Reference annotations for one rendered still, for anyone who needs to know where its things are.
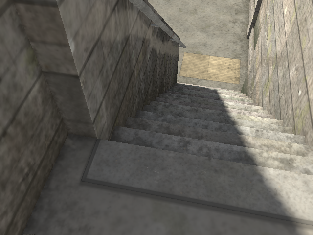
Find stairs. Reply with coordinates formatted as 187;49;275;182
110;82;313;175

